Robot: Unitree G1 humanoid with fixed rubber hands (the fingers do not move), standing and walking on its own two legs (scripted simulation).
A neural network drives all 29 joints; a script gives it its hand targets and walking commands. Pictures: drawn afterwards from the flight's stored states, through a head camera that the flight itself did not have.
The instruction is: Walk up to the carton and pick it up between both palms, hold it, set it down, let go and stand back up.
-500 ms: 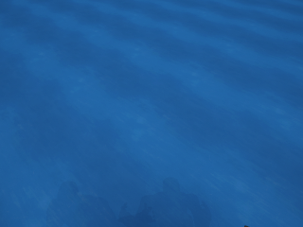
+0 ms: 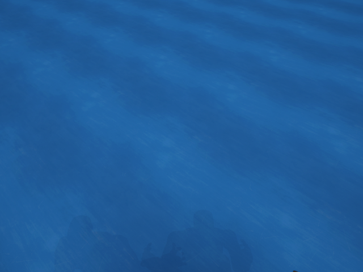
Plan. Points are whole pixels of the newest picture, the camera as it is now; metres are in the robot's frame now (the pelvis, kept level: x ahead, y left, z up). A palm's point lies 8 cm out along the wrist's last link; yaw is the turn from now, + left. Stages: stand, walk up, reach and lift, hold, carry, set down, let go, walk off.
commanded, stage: walk up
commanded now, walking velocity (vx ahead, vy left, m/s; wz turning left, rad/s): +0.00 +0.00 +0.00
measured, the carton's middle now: out of the picture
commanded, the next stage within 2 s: none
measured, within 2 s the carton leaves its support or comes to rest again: neither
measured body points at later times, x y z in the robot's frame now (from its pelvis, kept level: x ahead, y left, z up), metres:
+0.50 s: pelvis +0.05 -0.11 -0.02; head +0.04 -0.15 +0.43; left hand +0.26 +0.12 -0.10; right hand +0.02 -0.43 -0.15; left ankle +0.03 +0.09 -0.68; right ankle +0.08 -0.25 -0.73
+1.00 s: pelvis +0.22 -0.23 +0.00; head +0.24 -0.21 +0.45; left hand +0.52 -0.15 -0.11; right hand +0.01 -0.45 -0.09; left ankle +0.33 -0.15 -0.73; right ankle +0.14 -0.35 -0.65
